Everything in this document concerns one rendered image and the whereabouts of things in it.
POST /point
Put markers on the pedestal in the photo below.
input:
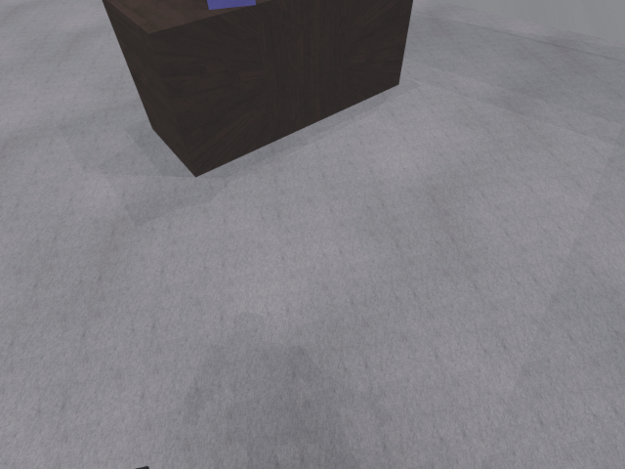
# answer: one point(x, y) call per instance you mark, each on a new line
point(218, 84)

